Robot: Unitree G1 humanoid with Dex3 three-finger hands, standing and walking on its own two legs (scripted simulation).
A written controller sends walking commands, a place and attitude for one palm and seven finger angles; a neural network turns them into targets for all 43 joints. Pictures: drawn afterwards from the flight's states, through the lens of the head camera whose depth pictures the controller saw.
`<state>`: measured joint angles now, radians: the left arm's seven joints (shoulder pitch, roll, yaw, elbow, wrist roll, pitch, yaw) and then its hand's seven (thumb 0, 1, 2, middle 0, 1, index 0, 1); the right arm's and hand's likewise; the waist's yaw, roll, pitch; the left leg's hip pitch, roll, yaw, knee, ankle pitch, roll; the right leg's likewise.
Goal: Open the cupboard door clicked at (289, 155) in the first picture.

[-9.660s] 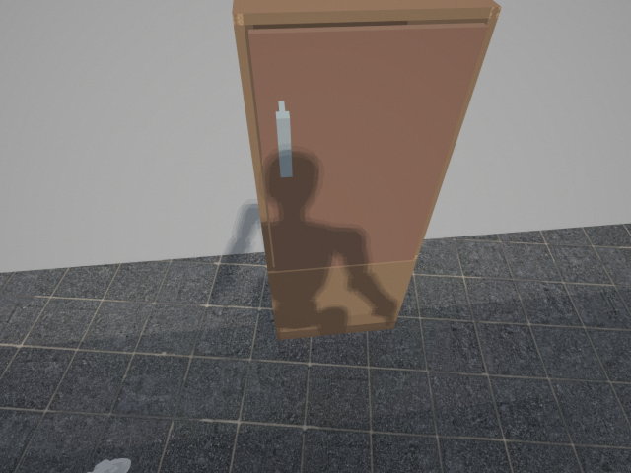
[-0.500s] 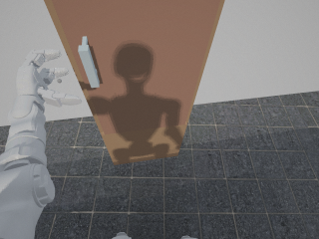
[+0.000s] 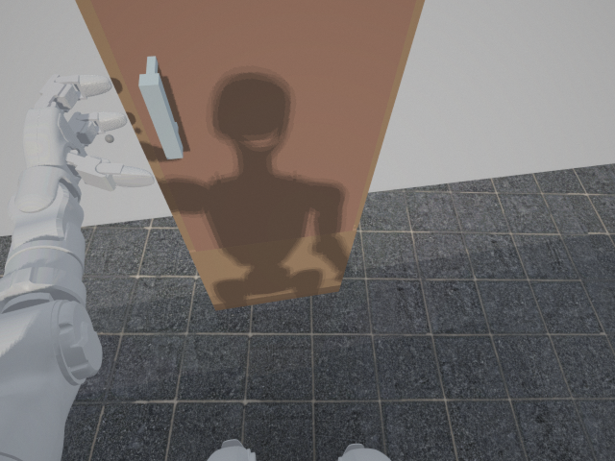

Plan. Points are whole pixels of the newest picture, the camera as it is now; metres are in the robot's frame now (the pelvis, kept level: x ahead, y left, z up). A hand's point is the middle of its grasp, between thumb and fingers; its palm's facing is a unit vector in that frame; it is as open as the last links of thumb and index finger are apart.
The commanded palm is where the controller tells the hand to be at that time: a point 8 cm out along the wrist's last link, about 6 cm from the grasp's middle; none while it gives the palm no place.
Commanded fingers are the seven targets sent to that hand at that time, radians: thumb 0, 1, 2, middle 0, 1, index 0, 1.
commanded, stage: slide the fingers in behind the handle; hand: left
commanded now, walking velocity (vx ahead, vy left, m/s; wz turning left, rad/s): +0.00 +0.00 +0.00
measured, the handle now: (163, 109) +0.55 +0.16 +0.12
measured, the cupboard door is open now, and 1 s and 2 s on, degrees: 0 0 0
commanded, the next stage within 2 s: close the thumb around the handle in 1.58 s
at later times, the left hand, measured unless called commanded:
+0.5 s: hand (138, 136) +0.50 +0.19 +0.12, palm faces +0.11 -0.99 +0.00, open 13.9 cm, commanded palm +0.47 +0.23 +0.12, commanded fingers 0.00 -0.50 0.30 -0.30 -1.20 -0.30 -1.20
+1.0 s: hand (169, 137) +0.50 +0.15 +0.12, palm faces +0.09 -1.00 +0.00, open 14.0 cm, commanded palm +0.47 +0.20 +0.12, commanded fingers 0.00 -0.50 0.30 -0.30 -1.20 -0.30 -1.20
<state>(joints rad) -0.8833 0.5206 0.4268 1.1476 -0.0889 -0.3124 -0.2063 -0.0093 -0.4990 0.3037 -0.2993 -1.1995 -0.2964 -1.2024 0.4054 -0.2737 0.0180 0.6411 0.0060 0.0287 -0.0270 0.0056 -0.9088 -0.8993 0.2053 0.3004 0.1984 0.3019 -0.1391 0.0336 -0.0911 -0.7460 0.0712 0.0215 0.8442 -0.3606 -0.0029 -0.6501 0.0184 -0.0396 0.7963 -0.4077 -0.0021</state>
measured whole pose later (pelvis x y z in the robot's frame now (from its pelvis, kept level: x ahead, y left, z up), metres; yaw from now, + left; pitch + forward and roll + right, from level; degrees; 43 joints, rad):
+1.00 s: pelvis +0.00 -0.01 +0.00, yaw +1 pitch +15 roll -2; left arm -0.94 0.37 0.33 1.16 -0.08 -0.30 -0.06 -0.01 -0.50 0.30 -0.30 -1.20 -0.30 -1.20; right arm 0.38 -0.26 0.00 0.66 -0.01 0.01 -0.01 0.01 -0.91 -0.90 0.20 0.30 0.20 0.30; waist -0.14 0.04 -0.09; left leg -0.74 0.06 0.01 0.84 -0.36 -0.01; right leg -0.65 0.01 -0.05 0.80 -0.42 -0.01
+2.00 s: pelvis +0.01 -0.01 +0.00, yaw +0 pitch +16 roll -1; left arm -0.92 0.31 0.32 1.14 -0.08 -0.33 0.00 -0.01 -0.06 0.49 -0.33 -1.25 -0.33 -1.26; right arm 0.40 -0.26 0.00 0.68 -0.02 0.01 0.01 0.01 -0.91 -0.90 0.20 0.30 0.20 0.30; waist -0.13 0.05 -0.11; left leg -0.74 0.06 0.02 0.83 -0.36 -0.01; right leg -0.65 0.01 -0.04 0.80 -0.42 -0.01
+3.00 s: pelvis +0.02 -0.01 +0.02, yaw +0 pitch +8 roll -1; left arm -0.34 -0.01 0.07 0.43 -0.12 -0.19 0.24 0.04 0.68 0.73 -0.35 -1.35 -0.37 -1.34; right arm 0.31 -0.23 -0.02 0.61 0.00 0.00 0.04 0.01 -0.91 -0.90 0.20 0.30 0.19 0.30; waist -0.03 0.06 -0.11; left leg -0.51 0.05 0.04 0.73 -0.35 -0.01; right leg -0.44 0.01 -0.02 0.71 -0.41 -0.01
